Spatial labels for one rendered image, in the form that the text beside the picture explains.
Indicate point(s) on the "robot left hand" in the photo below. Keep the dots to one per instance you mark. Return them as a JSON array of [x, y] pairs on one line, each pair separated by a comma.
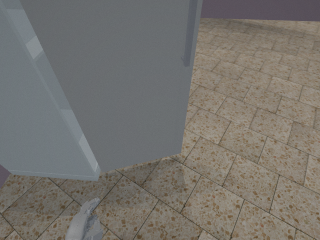
[[79, 228]]

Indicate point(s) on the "handle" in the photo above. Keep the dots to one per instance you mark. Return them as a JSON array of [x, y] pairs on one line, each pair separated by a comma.
[[189, 32]]

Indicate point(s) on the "fridge door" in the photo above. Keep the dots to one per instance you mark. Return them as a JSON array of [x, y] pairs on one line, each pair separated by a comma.
[[119, 65]]

